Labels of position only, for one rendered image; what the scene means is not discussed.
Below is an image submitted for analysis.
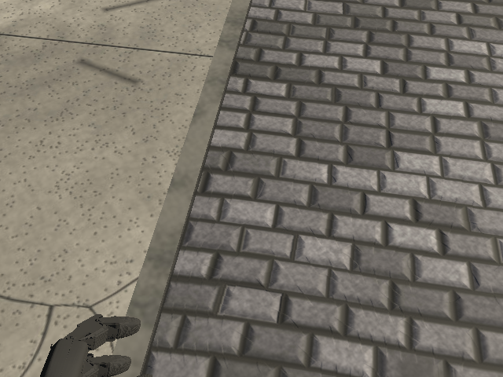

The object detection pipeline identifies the robot left hand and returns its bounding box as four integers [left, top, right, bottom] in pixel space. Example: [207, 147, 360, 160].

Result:
[40, 314, 152, 377]

